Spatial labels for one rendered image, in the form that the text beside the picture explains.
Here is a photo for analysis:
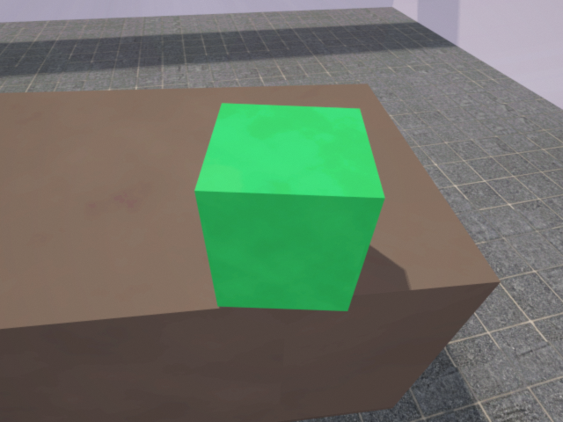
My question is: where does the carton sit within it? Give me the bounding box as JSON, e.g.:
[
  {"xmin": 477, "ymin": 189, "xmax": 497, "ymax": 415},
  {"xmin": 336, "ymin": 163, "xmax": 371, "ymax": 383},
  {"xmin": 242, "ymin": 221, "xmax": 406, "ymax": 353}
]
[{"xmin": 194, "ymin": 103, "xmax": 385, "ymax": 311}]

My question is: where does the pedestal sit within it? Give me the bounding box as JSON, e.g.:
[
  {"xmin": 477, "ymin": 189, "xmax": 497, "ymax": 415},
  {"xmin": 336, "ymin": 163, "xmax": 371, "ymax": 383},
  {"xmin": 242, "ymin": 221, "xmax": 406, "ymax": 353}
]
[{"xmin": 0, "ymin": 84, "xmax": 501, "ymax": 422}]

